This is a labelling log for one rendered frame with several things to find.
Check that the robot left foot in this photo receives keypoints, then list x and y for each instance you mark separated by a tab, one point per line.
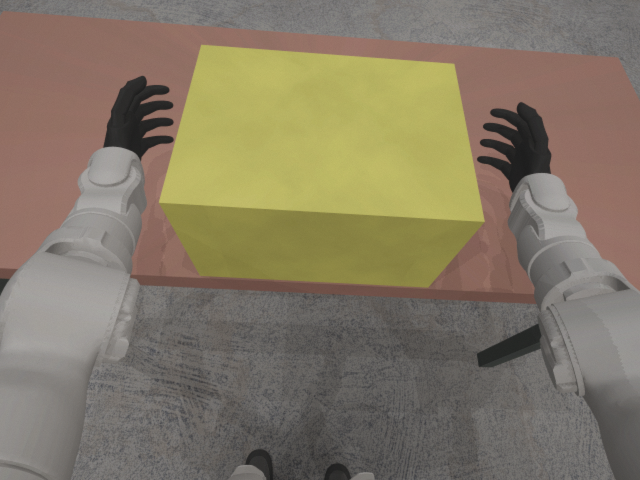
262	460

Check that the robot left shin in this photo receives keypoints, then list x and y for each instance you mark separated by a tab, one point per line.
247	469

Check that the right robot forearm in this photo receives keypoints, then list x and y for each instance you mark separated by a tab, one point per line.
552	245

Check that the robot left upper arm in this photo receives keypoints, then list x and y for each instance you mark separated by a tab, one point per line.
67	317

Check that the left robot forearm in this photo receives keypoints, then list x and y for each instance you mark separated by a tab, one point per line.
104	225

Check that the right robot hand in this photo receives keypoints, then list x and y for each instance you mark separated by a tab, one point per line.
530	155

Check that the table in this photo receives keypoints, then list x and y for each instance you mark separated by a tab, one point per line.
60	77

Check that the carton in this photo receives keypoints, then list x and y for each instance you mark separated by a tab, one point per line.
322	168

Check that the left robot hand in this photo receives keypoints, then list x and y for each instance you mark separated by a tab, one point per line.
125	128

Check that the robot right upper arm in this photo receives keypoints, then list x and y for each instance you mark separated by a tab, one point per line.
591	346

